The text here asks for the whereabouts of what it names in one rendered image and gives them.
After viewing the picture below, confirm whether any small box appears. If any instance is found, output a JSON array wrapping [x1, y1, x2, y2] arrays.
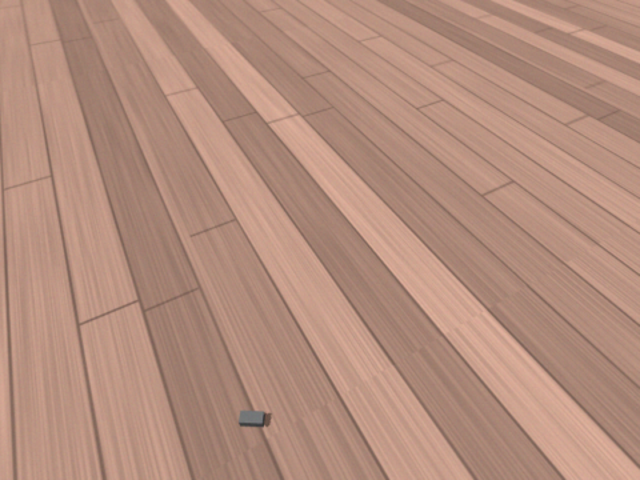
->
[[239, 410, 265, 427]]

